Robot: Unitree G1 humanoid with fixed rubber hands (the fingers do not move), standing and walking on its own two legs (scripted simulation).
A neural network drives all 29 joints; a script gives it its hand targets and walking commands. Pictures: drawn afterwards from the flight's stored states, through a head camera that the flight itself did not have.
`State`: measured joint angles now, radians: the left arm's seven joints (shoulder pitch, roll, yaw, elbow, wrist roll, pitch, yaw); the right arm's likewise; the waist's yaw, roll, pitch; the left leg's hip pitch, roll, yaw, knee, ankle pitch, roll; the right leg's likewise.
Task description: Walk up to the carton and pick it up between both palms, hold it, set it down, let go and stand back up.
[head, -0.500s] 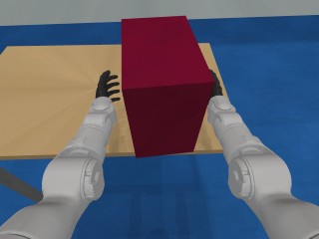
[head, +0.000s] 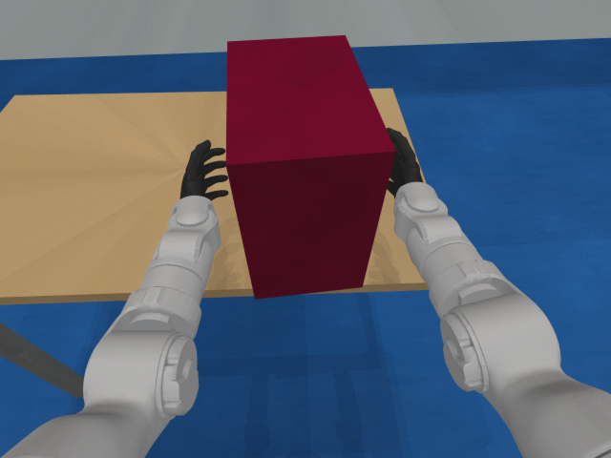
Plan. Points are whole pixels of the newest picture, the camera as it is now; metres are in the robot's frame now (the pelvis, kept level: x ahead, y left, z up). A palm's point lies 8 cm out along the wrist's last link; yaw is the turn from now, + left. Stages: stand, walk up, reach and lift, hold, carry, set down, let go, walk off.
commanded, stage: set down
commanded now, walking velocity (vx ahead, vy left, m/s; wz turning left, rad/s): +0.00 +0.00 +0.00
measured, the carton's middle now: (298, 171) +0.50 +0.08 +0.07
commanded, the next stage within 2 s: none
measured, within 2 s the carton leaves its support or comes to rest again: neither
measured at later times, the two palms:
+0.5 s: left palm (190, 236) +0.33 +0.20 +0.10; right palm (421, 241) +0.38 -0.10 +0.08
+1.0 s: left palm (176, 303) +0.25 +0.19 +0.08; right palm (470, 316) +0.29 -0.16 +0.06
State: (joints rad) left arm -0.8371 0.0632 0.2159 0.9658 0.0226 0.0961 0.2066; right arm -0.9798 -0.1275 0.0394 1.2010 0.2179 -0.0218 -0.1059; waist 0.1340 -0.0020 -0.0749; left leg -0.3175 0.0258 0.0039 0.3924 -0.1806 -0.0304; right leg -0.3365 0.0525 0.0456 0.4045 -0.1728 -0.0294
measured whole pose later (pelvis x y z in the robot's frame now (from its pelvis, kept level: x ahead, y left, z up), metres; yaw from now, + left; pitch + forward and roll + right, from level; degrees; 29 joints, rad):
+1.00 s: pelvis -0.04 +0.00 +0.00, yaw +0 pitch +2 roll +0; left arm -0.15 0.01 0.07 -0.01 -0.03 0.39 0.20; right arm -0.24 -0.21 0.04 0.38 0.24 0.05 0.00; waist 0.07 0.00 -0.02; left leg -0.31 0.03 0.00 0.39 -0.12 -0.03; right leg -0.33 0.05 0.05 0.40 -0.11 -0.03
